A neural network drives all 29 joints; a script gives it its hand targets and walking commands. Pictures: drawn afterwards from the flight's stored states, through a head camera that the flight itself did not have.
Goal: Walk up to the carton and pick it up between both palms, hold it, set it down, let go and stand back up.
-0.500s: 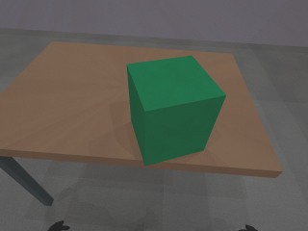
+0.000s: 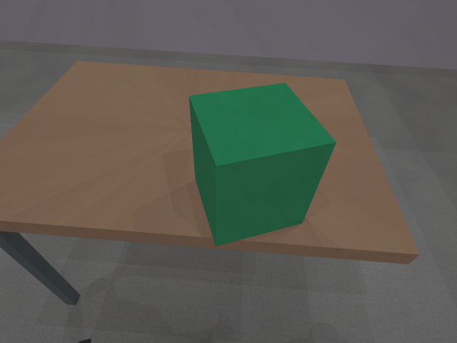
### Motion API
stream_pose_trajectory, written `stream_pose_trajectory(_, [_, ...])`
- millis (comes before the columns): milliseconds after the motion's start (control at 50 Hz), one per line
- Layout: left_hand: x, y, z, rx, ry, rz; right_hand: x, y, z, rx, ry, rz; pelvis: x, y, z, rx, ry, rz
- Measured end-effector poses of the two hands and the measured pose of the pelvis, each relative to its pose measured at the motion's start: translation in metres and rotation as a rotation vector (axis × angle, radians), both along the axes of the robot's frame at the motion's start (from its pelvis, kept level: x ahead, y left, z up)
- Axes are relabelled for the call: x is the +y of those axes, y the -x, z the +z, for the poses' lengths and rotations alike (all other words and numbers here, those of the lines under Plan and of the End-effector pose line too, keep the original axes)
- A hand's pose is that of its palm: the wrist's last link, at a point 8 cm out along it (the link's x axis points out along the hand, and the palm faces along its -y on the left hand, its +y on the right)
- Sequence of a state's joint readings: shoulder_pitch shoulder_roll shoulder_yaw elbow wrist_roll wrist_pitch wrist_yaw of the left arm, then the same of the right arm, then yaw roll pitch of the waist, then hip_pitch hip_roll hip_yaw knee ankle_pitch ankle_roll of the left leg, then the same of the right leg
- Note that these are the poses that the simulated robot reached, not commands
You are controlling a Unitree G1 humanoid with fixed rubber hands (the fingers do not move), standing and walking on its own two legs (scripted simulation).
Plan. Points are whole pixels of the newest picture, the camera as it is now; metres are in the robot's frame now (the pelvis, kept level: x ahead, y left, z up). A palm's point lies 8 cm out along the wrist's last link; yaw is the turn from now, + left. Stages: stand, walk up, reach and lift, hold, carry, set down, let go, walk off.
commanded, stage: stand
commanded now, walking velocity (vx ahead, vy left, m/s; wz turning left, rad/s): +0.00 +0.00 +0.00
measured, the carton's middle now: (250, 164) +0.48 -0.04 +0.04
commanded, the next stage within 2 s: walk up in 0.14 s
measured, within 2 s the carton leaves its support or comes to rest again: neither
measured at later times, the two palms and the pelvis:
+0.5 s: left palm out of the picture +0.10 +0.28 -0.11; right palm out of the picture +0.10 -0.30 -0.10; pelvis -0.01 -0.01 +0.00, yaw +0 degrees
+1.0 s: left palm out of the picture -0.01 +0.24 -0.08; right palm out of the picture -0.01 -0.37 -0.13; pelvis -0.09 -0.07 +0.00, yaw +2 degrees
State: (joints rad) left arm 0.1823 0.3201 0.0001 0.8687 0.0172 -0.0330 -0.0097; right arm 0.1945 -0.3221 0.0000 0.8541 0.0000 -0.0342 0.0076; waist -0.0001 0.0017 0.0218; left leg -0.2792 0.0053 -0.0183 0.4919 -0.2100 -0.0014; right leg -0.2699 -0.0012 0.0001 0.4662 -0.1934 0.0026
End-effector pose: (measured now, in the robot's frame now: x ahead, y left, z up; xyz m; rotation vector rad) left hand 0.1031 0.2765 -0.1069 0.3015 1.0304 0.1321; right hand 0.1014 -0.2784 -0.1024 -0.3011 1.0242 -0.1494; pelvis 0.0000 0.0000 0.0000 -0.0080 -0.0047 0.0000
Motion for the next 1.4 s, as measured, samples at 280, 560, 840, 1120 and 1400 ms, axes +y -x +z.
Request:
stream_pose_trajectory(280, [0.001,0.003,-0.003,0.040,-0.004,0.013,-0.003,-0.001,-0.001,0.028,0.003,-0.006,-0.001,-0.006,0.001,0.011,-0.001,0.000])
stream_pose_trajectory(560, [0.004,0.012,0.004,0.054,-0.071,0.022,-0.040,0.008,0.000,0.012,0.068,-0.003,-0.019,0.014,-0.004,-0.035,-0.020,0.007])
stream_pose_trajectory(840, [-0.045,0.096,0.024,0.102,-0.139,0.031,-0.095,0.060,-0.020,0.072,0.035,0.036,-0.074,0.071,-0.002,-0.006,-0.052,0.016])
stream_pose_trajectory(1120, [-0.033,0.123,0.016,0.036,-0.100,0.044,-0.087,0.128,-0.012,0.145,0.069,0.028,-0.058,0.102,-0.002,-0.029,-0.023,0.038])
stream_pose_trajectory(1400, [-0.030,0.110,0.001,-0.006,-0.026,0.031,-0.082,0.115,0.013,0.099,0.118,0.036,-0.047,0.090,-0.001,-0.006,-0.009,0.037])
